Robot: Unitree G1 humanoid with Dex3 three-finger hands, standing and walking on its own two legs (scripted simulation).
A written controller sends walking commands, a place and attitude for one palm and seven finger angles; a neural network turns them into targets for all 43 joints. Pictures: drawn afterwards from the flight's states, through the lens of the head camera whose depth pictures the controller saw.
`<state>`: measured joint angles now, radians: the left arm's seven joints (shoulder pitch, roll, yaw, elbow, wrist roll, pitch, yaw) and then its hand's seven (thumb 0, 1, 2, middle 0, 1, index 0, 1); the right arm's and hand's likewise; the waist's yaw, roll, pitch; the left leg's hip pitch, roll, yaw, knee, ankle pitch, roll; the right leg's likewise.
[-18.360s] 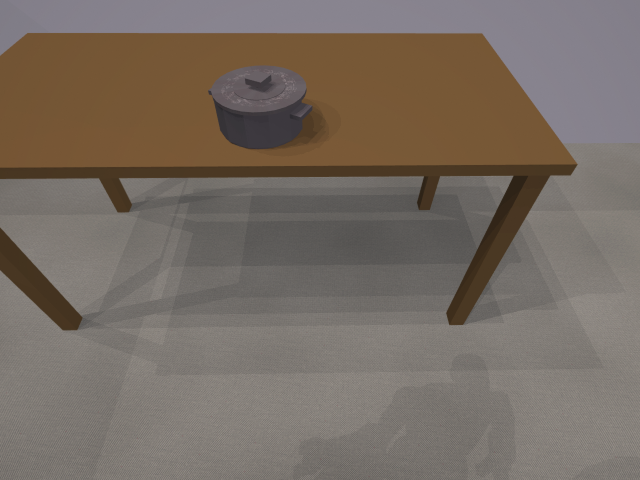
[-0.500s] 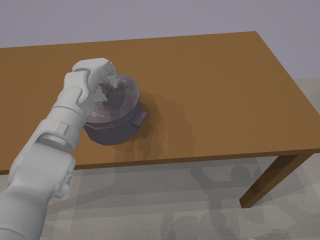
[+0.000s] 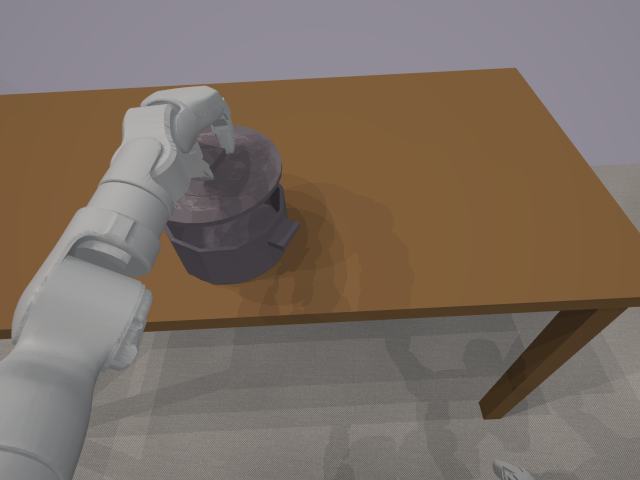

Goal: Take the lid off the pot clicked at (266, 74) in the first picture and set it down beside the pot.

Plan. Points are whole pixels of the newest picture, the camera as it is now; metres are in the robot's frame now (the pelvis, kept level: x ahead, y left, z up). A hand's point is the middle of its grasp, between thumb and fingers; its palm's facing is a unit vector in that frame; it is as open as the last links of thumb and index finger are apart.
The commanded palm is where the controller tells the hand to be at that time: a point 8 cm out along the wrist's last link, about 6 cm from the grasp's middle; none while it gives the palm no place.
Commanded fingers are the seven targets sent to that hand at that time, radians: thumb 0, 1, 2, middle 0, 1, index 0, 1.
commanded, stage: lift the lid straight up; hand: left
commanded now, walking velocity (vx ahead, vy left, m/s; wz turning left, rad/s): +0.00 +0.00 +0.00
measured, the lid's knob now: (205, 158) +0.50 +0.14 +0.14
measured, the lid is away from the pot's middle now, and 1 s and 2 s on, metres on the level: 0.00 0.01 0.11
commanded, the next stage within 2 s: move the lid sideways beside the pot in 1.02 s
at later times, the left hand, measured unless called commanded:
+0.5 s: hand (190, 121) +0.48 +0.14 +0.22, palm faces -0.27 -0.05 -0.96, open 7.6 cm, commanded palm +0.47 +0.14 +0.29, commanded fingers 0.00 0.68 0.87 -0.93 -1.08 -0.86 -1.05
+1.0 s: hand (176, 95) +0.48 +0.14 +0.25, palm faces -0.24 -0.06 -0.97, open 7.6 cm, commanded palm +0.47 +0.14 +0.31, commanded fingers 0.00 0.68 0.87 -0.93 -1.08 -0.86 -1.05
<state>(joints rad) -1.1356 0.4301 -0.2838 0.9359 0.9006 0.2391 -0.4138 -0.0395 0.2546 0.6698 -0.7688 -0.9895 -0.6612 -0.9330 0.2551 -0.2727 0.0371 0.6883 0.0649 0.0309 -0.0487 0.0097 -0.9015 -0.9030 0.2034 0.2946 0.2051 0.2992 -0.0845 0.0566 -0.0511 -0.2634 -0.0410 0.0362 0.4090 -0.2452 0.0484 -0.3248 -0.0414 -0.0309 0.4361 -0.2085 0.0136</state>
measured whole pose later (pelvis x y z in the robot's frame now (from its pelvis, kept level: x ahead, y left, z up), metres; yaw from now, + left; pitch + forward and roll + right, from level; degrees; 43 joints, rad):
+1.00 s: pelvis +0.00 +0.00 +0.00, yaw +0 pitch +6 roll +0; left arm -1.33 0.47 -0.29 0.97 0.94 0.31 -0.52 -0.04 0.26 0.67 -0.77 -0.99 -0.66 -0.93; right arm 0.27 -0.28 0.04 0.69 0.06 0.02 -0.04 0.01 -0.90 -0.90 0.20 0.29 0.21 0.30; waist -0.09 0.05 -0.06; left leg -0.26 -0.04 0.03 0.39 -0.23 0.05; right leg -0.32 -0.04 -0.03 0.41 -0.20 0.02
